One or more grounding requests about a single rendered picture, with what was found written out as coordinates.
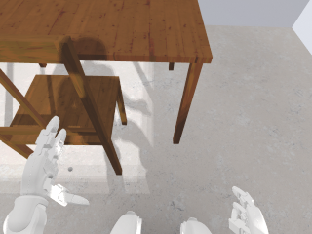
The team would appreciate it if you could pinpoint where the right robot hand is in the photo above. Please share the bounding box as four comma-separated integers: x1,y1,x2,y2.
228,186,269,234

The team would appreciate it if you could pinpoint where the left robot hand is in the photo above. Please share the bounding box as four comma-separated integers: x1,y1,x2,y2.
20,116,90,207

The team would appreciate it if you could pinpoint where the right robot thigh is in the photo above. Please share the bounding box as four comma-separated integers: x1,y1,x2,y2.
180,220,212,234

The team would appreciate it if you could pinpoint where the chair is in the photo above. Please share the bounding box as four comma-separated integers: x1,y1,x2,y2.
0,33,128,176

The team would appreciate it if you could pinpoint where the left robot forearm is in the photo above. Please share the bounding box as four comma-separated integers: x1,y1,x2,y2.
3,195,49,234

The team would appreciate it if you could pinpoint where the table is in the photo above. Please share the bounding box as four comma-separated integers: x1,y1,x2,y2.
0,0,213,144

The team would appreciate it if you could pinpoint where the robot right shin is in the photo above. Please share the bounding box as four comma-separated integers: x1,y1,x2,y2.
187,217,197,221

